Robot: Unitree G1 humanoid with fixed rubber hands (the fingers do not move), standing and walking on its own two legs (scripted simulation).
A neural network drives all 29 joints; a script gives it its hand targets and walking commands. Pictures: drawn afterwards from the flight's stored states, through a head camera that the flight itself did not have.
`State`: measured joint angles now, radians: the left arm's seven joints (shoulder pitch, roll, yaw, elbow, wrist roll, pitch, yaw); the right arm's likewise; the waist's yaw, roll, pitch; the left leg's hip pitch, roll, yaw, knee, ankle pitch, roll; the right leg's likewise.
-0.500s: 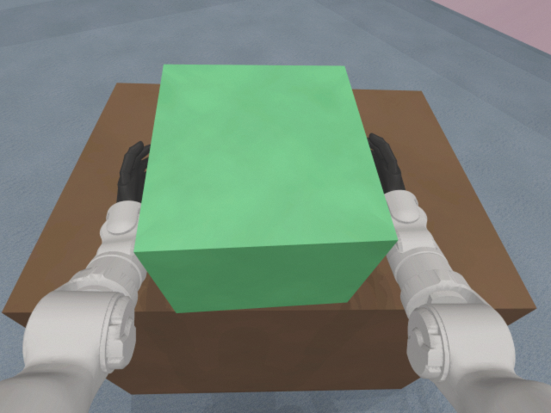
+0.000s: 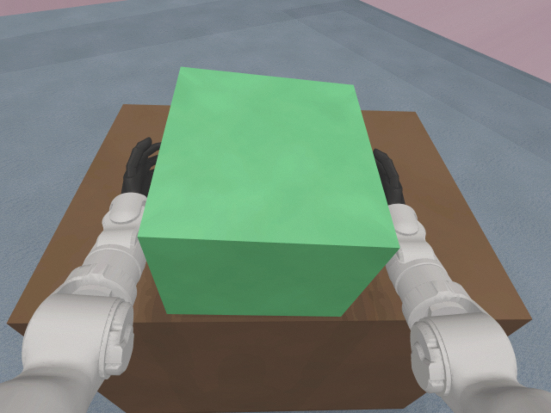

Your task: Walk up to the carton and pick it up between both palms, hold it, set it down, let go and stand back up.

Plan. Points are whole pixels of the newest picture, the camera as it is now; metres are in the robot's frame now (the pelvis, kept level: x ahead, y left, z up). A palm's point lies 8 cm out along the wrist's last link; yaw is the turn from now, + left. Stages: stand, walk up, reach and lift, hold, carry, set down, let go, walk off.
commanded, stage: reach and lift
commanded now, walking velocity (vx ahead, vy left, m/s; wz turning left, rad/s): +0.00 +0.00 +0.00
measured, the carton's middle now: (263, 195) +0.45 +0.03 +0.08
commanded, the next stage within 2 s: none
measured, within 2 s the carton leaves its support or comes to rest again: neither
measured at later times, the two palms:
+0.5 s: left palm (112, 170) +0.38 +0.22 +0.19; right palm (405, 186) +0.39 -0.16 +0.17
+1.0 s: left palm (103, 159) +0.36 +0.21 +0.22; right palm (423, 182) +0.36 -0.16 +0.21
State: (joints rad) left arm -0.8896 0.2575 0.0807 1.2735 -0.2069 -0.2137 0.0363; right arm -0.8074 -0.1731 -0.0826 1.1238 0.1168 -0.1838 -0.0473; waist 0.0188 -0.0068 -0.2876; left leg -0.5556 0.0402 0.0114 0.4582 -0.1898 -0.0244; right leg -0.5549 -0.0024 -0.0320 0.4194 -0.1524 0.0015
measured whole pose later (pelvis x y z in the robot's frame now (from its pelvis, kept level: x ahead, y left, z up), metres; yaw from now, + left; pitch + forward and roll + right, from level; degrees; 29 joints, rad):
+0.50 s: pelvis -0.01 +0.00 +0.01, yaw +0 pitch +4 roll -1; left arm -0.89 0.28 0.08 1.06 -0.21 0.20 0.08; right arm -0.81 -0.18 -0.07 0.97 0.19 0.17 -0.07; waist 0.02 -0.01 -0.22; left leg -0.30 0.04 0.01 0.42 -0.19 -0.02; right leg -0.30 0.00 -0.03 0.37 -0.14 0.00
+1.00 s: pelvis -0.02 +0.01 +0.01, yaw +0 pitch +1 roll -1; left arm -0.89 0.28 0.08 0.85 -0.14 0.50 0.11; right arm -0.81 -0.21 -0.07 0.80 0.29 0.43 -0.12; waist 0.00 -0.01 -0.22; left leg -0.27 0.04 0.01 0.42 -0.18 -0.01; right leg -0.25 0.00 -0.03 0.34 -0.12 0.00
